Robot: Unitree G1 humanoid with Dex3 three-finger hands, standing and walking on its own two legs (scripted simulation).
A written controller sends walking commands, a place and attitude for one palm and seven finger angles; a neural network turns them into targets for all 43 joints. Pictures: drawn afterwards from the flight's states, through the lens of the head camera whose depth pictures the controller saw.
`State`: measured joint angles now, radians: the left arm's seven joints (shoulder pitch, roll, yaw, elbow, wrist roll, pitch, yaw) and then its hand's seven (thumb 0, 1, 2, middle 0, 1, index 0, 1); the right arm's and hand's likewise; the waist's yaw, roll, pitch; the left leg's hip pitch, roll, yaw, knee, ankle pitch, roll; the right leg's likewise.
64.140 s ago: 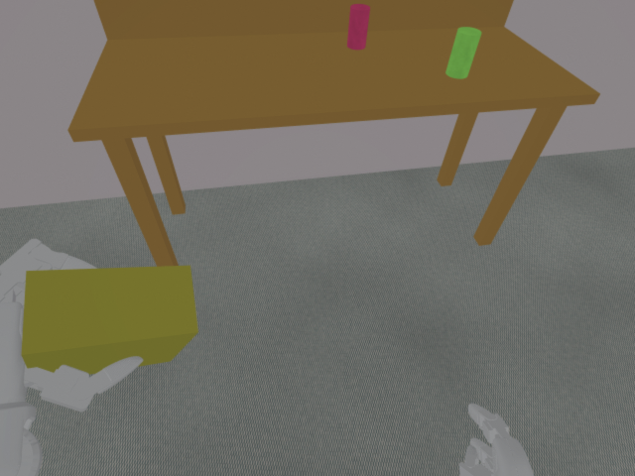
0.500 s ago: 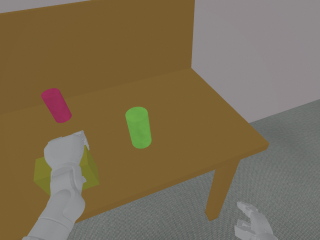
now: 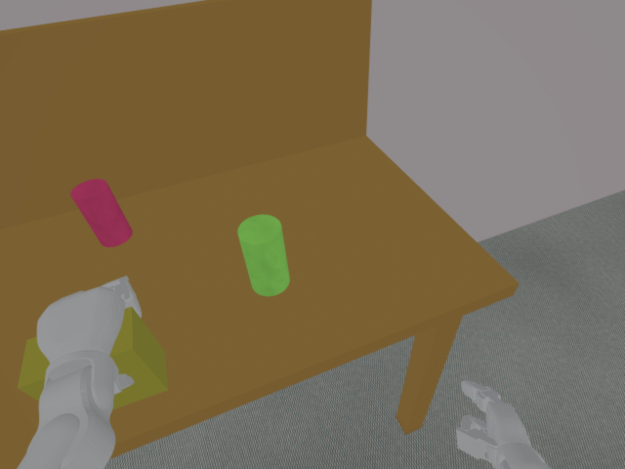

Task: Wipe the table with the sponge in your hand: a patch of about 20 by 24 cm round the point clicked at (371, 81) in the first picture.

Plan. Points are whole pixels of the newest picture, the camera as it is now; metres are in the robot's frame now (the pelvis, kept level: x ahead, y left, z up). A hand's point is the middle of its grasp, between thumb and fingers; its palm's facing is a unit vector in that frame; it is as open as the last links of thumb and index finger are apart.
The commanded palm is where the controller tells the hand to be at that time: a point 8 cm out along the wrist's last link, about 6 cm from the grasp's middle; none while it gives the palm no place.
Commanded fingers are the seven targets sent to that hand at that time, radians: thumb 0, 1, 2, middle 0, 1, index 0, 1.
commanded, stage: slide back across to the middle lane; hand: left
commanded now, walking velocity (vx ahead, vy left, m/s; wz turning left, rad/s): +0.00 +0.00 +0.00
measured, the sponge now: (109, 373) +0.23 +0.32 +0.00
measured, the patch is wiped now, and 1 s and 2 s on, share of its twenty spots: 1.00 1.00 1.00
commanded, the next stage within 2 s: wipe forward along the middle lane in 0.12 s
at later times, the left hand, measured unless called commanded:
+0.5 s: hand (79, 354) +0.22 +0.33 +0.06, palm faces -0.01 -0.06 -1.00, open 10.4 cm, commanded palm +0.20 +0.33 +0.09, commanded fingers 0.00 0.10 1.30 -1.20 -1.60 -1.20 -1.60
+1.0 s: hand (83, 326) +0.26 +0.35 +0.06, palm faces -0.11 +0.00 -0.99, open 10.4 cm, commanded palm +0.25 +0.36 +0.07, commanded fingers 0.00 0.10 1.30 -1.20 -1.60 -1.20 -1.60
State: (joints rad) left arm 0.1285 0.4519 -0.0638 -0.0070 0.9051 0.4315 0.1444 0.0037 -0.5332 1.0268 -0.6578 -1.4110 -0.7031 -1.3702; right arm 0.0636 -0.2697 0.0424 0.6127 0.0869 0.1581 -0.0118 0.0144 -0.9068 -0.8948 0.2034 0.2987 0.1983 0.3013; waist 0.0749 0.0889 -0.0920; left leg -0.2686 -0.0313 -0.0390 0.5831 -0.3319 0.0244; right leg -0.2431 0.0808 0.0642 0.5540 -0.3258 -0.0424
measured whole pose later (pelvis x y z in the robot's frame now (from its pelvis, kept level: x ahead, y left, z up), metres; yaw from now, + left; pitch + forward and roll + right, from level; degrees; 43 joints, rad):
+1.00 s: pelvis -0.05 -0.01 -0.01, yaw +2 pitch +7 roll -1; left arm -0.34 0.58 0.05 0.65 0.98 0.11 0.08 0.01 -0.61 1.05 -0.75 -1.33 -0.79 -1.30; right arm 0.22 -0.31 0.00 0.66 0.08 0.15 -0.07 0.01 -0.91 -0.89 0.21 0.30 0.20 0.30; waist 0.05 0.09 -0.11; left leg -0.52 -0.03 -0.09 0.70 -0.30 0.02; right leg -0.47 0.09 0.00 0.65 -0.30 -0.06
